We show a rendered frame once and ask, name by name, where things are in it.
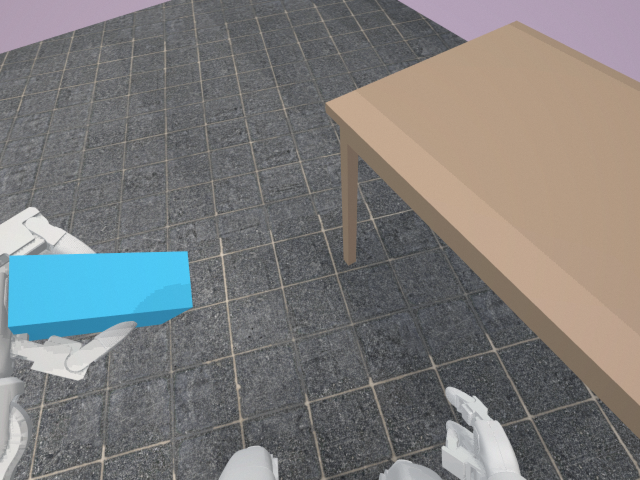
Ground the sponge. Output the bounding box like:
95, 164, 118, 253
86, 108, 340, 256
8, 251, 193, 341

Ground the right robot hand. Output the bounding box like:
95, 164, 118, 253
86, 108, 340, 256
442, 387, 521, 480

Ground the robot left thigh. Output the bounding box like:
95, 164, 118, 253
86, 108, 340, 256
219, 447, 279, 480

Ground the left robot hand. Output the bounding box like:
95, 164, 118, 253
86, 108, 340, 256
0, 207, 137, 381

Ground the left robot forearm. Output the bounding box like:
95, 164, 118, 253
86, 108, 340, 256
0, 377, 32, 480

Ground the table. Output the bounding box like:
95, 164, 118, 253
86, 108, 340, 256
325, 21, 640, 439

